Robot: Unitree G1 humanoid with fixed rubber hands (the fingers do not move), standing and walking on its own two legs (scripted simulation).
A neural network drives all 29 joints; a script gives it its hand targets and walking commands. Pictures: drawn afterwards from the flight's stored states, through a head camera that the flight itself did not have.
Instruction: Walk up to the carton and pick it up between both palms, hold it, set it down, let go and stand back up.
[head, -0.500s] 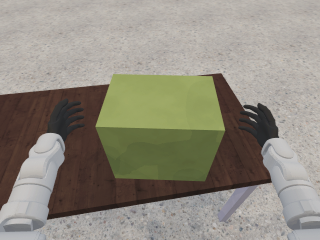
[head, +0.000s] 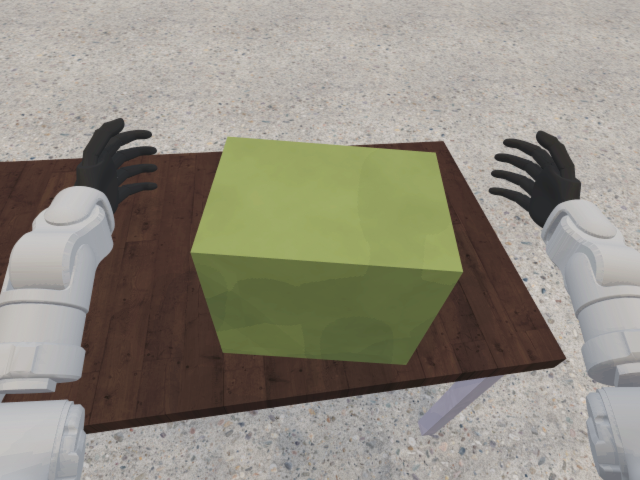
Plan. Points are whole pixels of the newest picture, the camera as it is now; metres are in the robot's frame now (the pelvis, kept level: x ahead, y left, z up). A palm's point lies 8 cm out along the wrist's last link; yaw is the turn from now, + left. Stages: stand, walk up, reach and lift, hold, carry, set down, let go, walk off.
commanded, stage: reach and lift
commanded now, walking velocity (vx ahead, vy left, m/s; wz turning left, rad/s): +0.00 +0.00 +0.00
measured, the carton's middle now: (322, 258) +0.44 +0.01 -0.01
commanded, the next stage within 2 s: none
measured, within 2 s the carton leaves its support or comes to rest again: neither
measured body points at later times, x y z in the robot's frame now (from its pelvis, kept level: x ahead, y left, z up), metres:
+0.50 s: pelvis -0.01 -0.01 +0.00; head +0.04 +0.00 +0.45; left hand +0.44 +0.25 +0.16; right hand +0.45 -0.25 +0.17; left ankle -0.05 +0.13 -0.75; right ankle +0.02 -0.14 -0.75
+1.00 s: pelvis -0.02 -0.01 -0.02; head +0.05 -0.02 +0.42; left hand +0.42 +0.26 +0.08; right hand +0.45 -0.23 +0.06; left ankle -0.05 +0.13 -0.75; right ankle +0.02 -0.14 -0.75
